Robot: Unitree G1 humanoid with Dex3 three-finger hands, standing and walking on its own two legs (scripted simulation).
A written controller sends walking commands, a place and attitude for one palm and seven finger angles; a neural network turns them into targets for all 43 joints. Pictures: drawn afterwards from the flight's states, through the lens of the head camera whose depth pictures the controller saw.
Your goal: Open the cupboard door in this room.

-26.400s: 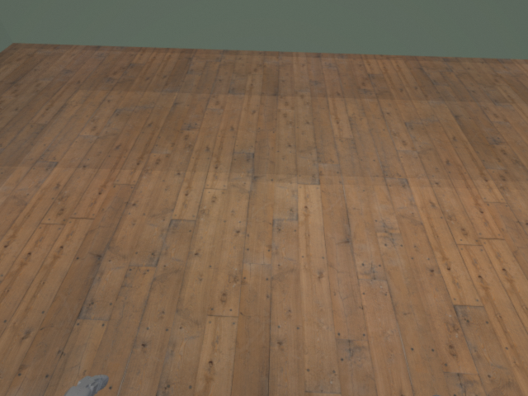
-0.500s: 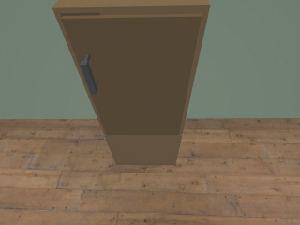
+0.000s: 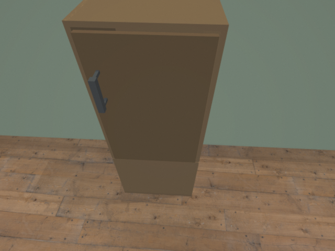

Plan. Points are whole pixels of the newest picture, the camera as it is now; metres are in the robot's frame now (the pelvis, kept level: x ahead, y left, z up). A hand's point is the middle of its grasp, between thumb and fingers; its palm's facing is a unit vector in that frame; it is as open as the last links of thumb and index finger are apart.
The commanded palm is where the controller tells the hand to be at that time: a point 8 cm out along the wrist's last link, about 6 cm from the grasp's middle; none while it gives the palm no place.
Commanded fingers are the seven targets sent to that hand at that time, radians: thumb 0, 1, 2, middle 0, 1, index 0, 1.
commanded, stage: come to a stop and stand still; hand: left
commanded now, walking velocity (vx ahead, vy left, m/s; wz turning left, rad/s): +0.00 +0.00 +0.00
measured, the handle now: (99, 92) +0.53 +0.25 +0.08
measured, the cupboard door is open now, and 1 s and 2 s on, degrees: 0 0 0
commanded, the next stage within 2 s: look again from close up in 0.08 s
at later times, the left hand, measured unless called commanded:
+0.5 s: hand out of the picture -0.04 +0.18 -0.18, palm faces +0.04 -0.99 -0.16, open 7.4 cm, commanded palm none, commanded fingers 0.00 0.90 0.90 -0.20 -0.30 -0.20 -0.30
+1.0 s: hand out of the picture -0.08 +0.20 -0.18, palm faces +0.09 -0.99 -0.13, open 7.4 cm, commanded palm none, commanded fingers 0.00 0.90 0.90 -0.20 -0.30 -0.20 -0.30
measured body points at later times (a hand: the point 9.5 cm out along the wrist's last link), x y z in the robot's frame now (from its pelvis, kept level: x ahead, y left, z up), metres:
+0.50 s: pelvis -0.04 +0.02 +0.00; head -0.05 +0.02 +0.45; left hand -0.04 +0.23 -0.17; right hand -0.02 -0.20 -0.16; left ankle -0.01 +0.12 -0.74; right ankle -0.02 -0.06 -0.74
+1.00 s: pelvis -0.03 +0.05 +0.00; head -0.03 +0.06 +0.45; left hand -0.09 +0.25 -0.17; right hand -0.06 -0.17 -0.16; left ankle -0.02 +0.12 -0.74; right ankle -0.02 -0.06 -0.74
